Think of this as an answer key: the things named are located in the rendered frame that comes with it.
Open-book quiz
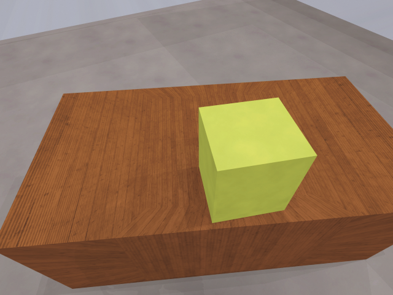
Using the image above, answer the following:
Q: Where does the carton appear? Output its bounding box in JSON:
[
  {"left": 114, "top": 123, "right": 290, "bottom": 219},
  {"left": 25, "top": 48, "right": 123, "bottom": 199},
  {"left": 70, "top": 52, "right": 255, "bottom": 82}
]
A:
[{"left": 198, "top": 98, "right": 317, "bottom": 223}]

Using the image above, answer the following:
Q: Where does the pedestal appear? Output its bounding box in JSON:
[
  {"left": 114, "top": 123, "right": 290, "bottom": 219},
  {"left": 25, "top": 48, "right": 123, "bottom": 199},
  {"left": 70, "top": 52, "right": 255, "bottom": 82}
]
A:
[{"left": 0, "top": 76, "right": 393, "bottom": 289}]

